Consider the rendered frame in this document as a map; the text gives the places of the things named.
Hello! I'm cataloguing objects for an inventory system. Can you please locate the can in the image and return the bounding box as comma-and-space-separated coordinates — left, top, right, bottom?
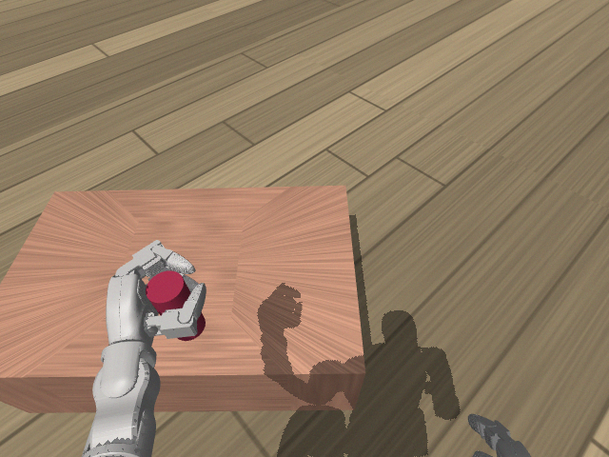
146, 270, 206, 341

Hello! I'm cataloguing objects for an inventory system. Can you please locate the right robot hand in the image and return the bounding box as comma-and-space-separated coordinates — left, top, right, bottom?
468, 414, 531, 457

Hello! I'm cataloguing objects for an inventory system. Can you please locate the left robot hand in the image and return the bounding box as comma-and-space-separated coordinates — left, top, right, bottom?
106, 240, 206, 346

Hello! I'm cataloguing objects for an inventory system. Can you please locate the left robot arm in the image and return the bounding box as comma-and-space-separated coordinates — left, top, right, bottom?
82, 340, 161, 457

